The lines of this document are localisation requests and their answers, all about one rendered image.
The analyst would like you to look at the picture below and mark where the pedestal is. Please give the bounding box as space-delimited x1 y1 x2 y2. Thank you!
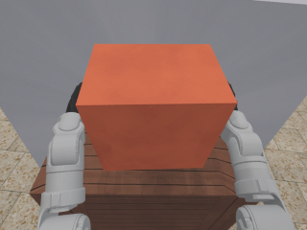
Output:
29 127 259 230

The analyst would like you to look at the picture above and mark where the robot left forearm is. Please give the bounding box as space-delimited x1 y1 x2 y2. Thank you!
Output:
36 112 85 230

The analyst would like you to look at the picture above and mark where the robot left upper arm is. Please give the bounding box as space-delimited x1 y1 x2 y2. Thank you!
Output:
39 213 91 230

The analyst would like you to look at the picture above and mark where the robot right forearm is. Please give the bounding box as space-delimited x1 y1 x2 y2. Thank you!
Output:
220 110 295 230

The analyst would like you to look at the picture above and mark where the robot right upper arm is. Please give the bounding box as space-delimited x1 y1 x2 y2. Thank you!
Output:
236 204 295 230

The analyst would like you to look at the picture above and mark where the left robot hand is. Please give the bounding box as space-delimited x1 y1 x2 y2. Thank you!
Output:
65 82 83 113

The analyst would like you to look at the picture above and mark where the carton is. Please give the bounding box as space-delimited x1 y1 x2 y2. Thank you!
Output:
76 44 237 172

